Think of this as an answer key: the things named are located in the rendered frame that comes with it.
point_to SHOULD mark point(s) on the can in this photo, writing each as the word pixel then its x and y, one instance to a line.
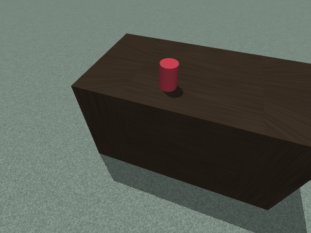
pixel 168 74

